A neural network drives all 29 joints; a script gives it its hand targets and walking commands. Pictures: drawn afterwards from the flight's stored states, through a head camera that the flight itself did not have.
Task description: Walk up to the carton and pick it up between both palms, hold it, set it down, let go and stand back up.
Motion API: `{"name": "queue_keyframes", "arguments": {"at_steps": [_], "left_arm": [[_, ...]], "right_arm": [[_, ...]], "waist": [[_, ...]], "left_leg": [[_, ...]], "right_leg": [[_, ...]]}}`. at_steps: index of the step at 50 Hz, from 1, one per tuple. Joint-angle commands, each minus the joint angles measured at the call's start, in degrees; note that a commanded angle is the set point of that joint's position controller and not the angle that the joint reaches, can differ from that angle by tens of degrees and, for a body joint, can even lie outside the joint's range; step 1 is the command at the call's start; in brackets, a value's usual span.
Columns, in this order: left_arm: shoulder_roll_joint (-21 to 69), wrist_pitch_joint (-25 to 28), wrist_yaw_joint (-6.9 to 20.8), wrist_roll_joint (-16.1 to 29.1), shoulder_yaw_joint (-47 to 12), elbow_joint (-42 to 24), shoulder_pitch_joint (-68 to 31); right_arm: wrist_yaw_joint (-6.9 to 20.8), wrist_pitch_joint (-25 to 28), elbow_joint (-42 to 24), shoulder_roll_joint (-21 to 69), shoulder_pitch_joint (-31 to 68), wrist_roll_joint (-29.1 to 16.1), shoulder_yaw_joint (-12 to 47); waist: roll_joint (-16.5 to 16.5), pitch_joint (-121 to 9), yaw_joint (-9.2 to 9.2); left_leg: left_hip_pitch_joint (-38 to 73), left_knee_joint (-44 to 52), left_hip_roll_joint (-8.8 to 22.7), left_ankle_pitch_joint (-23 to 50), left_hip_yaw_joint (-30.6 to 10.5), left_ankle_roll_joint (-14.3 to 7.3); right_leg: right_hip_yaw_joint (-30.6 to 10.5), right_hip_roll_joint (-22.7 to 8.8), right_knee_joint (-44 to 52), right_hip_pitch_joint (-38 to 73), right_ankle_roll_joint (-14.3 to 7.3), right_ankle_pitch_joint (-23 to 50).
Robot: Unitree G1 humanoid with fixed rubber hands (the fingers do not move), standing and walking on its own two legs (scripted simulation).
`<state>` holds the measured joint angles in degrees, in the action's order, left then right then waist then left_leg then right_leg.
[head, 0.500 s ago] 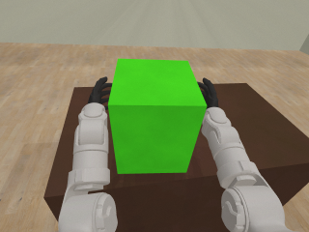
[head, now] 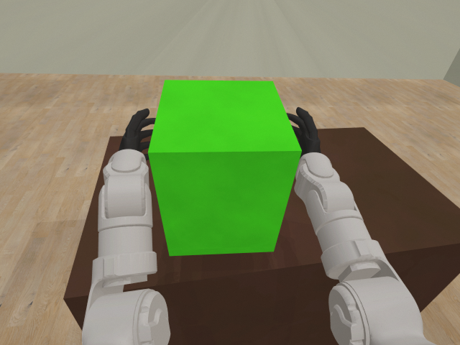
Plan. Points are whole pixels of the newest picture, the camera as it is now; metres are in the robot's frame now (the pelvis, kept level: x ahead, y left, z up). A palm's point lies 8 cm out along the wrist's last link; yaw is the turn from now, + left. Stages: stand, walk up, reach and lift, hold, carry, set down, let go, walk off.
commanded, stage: reach and lift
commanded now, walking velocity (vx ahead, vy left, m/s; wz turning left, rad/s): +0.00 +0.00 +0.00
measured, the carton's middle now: (221, 168) +0.40 +0.00 +0.16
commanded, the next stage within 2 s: hold in 0.56 s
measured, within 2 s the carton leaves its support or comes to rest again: neither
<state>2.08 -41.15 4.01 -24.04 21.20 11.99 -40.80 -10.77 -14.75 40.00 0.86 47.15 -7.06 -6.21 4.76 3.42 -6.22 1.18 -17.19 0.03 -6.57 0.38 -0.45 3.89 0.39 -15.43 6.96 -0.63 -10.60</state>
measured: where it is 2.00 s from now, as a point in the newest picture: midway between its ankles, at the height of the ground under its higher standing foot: outside the picture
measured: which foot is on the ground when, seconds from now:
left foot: down 0.00-1.00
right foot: down 0.00-1.00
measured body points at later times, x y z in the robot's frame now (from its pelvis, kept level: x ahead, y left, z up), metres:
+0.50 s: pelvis +0.00 +0.00 +0.00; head -0.06 +0.04 +0.44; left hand +0.39 +0.15 +0.23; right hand +0.39 -0.14 +0.24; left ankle +0.05 +0.11 -0.75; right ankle +0.00 -0.10 -0.75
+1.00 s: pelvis +0.00 +0.00 +0.00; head -0.08 +0.03 +0.44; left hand +0.38 +0.15 +0.25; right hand +0.38 -0.14 +0.27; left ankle +0.05 +0.11 -0.75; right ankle +0.00 -0.10 -0.75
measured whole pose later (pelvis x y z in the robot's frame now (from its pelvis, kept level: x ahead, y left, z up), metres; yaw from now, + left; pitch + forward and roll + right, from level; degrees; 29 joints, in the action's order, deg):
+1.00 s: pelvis +0.00 +0.00 +0.00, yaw -1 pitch -10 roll +0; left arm 0.4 -46.7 3.4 -21.9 22.3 14.3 -45.3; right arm -12.6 -21.9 43.5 -2.7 55.4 -13.3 -3.8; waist 3.7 -1.6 -6.3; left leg -1.2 -17.6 0.6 -6.7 1.1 -0.2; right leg 3.1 0.8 -15.9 4.2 -0.8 -10.4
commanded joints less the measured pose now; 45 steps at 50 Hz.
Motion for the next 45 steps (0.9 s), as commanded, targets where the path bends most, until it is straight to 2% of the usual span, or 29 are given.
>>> {"name": "queue_keyframes", "arguments": {"at_steps": [1, 21, 45], "left_arm": [[24.5, 2.0, 8.0, 8.0, -21.8, -1.6, -36.3], [25.0, 0.7, 7.1, 9.1, -21.9, -1.1, -40.0], [25.2, -1.2, 6.7, 11.4, -22.1, -1.8, -45.1]], "right_arm": [[5.9, 2.7, -11.3, 24.5, 37.6, -2.2, 14.5], [5.7, 0.4, -9.1, 25.2, 41.0, -5.5, 15.4], [4.5, -5.5, -8.3, 27.0, 44.4, -10.6, 17.3]], "waist": [[-4.9, -16.6, -0.60], [-5.9, -19.5, -0.60], [-5.6, -20.9, -0.40]], "left_leg": [[8.4, 1.5, -1.2, 5.6, 3.0, 0.2], [9.3, 0.0, -1.3, 10.0, 2.7, 0.9], [6.6, 0.2, -1.6, 8.5, 2.1, 0.9]], "right_leg": [[2.7, 1.8, 3.0, -5.8, 3.3, 5.8], [1.9, 2.4, 2.4, -5.6, 3.1, 9.2], [0.4, 2.7, 2.1, -6.1, 3.4, 8.3]]}}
